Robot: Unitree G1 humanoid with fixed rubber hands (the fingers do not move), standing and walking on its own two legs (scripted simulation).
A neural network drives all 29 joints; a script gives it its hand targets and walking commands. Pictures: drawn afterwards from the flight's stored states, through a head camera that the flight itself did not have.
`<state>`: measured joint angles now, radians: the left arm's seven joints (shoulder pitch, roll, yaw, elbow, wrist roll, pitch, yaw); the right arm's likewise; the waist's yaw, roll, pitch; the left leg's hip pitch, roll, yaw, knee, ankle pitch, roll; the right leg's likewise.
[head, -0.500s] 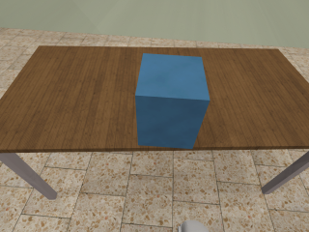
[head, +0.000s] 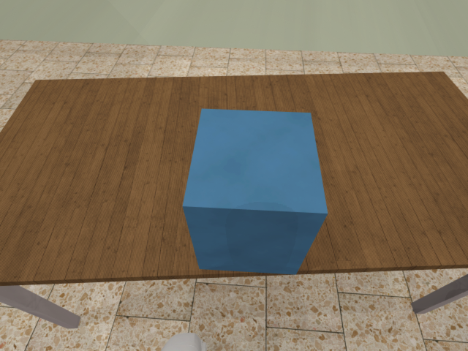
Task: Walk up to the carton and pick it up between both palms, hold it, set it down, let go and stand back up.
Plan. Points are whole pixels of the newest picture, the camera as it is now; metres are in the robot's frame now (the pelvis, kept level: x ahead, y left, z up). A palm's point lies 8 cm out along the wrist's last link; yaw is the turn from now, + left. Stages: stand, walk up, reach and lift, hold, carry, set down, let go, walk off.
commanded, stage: walk up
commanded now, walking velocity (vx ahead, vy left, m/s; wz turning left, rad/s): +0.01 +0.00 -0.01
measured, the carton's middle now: (251, 196) +0.37 -0.02 +0.01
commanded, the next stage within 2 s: stand in 0.86 s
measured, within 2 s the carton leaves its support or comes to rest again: neither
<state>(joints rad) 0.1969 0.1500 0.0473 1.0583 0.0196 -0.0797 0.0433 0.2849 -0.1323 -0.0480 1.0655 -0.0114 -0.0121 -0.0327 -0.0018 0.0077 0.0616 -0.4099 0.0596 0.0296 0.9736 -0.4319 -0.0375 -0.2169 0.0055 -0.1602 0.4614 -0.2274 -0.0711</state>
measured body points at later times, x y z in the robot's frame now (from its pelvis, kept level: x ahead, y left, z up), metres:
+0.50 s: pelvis -0.03 +0.04 -0.01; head -0.01 +0.05 +0.44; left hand -0.02 +0.27 -0.17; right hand +0.02 -0.19 -0.16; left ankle +0.07 +0.13 -0.74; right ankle -0.07 -0.07 -0.73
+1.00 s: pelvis -0.06 +0.03 +0.00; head -0.06 +0.04 +0.45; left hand -0.06 +0.24 -0.17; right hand -0.09 -0.17 -0.16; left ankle +0.01 +0.14 -0.74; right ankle -0.08 -0.07 -0.74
